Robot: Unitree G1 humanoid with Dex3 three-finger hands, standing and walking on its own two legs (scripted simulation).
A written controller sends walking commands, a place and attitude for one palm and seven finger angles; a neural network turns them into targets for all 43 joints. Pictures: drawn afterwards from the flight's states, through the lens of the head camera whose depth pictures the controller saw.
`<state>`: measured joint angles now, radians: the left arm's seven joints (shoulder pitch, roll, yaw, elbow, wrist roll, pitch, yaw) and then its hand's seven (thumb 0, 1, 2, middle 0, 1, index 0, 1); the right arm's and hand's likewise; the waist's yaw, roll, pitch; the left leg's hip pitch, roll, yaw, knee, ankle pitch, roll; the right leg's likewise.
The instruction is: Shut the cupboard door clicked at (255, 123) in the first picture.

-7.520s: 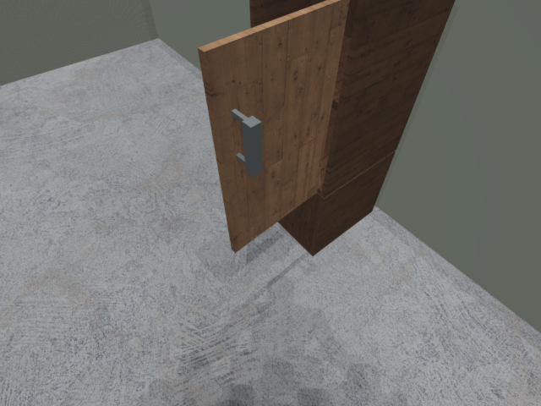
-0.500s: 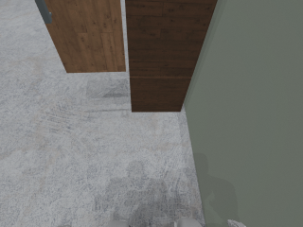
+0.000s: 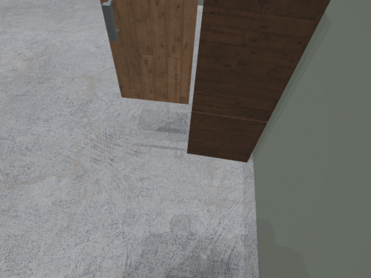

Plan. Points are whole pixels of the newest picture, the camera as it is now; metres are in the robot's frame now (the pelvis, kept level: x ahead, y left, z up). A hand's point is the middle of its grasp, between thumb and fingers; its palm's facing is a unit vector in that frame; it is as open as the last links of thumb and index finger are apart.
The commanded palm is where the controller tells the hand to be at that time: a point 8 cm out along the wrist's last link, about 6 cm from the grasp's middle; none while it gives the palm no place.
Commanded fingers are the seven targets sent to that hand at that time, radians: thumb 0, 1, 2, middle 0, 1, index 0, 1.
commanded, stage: take the last steps up to it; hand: left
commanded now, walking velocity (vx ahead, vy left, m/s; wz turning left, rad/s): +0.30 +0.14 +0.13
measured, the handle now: (112, 19) +0.91 +0.35 +0.07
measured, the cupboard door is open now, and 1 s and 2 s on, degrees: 93 93 93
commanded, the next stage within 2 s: come to a stop and stand still in 1.10 s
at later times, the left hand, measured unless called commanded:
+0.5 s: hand (111, 263) +0.16 +0.19 -0.15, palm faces +0.14 -0.97 -0.21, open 7.2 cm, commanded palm none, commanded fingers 0.00 0.90 0.90 -0.20 -0.30 -0.20 -0.30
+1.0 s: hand (101, 179) +0.38 +0.28 -0.15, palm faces +0.09 -0.98 -0.19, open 7.4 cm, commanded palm none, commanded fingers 0.00 0.90 0.90 -0.20 -0.30 -0.20 -0.30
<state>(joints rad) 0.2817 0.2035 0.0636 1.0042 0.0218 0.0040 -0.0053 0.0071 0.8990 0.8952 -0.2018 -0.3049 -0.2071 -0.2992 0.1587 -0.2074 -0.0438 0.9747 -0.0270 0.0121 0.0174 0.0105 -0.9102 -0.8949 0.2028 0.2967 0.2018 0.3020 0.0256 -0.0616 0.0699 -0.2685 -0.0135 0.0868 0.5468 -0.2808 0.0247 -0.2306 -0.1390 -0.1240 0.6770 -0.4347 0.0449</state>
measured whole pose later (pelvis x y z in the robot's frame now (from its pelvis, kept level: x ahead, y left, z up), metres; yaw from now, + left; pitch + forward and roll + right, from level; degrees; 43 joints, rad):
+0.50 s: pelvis +0.13 +0.00 +0.02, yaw +5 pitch +0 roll +0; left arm 0.25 0.15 0.06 1.01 0.03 -0.06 0.02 0.00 0.93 0.90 -0.20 -0.30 -0.21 -0.30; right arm 0.30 -0.19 -0.06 1.08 -0.03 0.02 0.02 0.01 -0.91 -0.89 0.20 0.30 0.20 0.30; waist -0.01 0.01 0.04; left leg -0.46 0.07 0.05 0.99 -0.31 -0.02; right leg -0.19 -0.08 -0.15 0.44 -0.25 0.01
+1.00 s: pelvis +0.31 +0.09 +0.01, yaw +3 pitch +0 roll +2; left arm 0.16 0.17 0.06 1.01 0.03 -0.01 -0.02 0.01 0.91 0.90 -0.19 -0.30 -0.20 -0.30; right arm 0.30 -0.17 -0.04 1.07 -0.04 -0.05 -0.01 0.00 -0.94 -0.89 0.21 0.30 0.20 0.30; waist 0.00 -0.02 0.05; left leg -0.14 0.00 0.17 0.38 -0.25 0.03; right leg -0.46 -0.09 -0.11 0.74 -0.29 0.00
